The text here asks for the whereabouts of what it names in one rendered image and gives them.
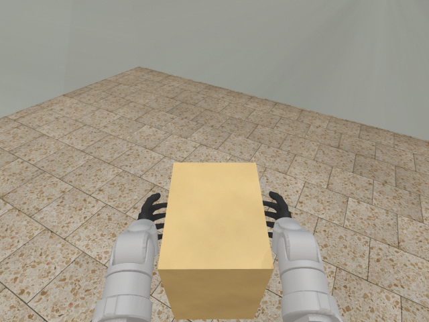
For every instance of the carton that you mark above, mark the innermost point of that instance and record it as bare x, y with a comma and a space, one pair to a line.
215, 258

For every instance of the robot left forearm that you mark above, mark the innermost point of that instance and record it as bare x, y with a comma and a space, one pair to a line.
129, 274

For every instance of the left robot hand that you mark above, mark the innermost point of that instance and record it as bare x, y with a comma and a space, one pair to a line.
148, 208

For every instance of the robot right forearm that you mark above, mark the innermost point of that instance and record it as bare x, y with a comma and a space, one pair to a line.
306, 296

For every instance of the right robot hand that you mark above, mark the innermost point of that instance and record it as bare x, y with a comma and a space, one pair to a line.
280, 207

